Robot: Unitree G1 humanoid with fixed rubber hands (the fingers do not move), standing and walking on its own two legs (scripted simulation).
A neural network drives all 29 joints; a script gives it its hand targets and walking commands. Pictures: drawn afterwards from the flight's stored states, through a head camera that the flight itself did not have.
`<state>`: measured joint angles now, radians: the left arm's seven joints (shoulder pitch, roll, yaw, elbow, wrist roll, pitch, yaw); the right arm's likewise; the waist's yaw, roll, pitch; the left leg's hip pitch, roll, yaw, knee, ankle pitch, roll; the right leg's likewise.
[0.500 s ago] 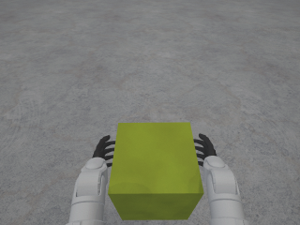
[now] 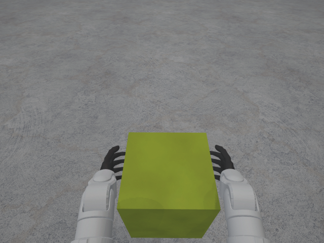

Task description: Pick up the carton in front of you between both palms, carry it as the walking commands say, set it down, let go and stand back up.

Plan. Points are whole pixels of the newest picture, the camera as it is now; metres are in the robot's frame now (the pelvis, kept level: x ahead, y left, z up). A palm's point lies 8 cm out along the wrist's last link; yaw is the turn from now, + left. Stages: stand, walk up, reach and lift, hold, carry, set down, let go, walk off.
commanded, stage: carry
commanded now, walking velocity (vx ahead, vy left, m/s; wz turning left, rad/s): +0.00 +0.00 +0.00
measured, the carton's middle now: (166, 187) +0.30 +0.00 -0.04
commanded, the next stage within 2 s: hold in 0.08 s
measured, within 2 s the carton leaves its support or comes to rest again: neither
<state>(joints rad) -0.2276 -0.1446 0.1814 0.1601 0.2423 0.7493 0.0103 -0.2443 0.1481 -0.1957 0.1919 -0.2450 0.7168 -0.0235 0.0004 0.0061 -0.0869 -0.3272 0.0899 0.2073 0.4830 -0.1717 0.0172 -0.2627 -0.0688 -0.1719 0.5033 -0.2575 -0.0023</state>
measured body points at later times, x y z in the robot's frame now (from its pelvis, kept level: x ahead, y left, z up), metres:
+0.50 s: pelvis -0.02 +0.00 +0.00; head -0.06 +0.01 +0.45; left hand +0.30 +0.13 +0.05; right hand +0.28 -0.17 +0.05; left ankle +0.05 +0.11 -0.74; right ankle +0.00 -0.11 -0.74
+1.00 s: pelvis +0.00 +0.00 +0.01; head -0.04 +0.01 +0.46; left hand +0.32 +0.12 +0.05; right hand +0.30 -0.18 +0.05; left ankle +0.05 +0.11 -0.74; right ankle +0.00 -0.11 -0.74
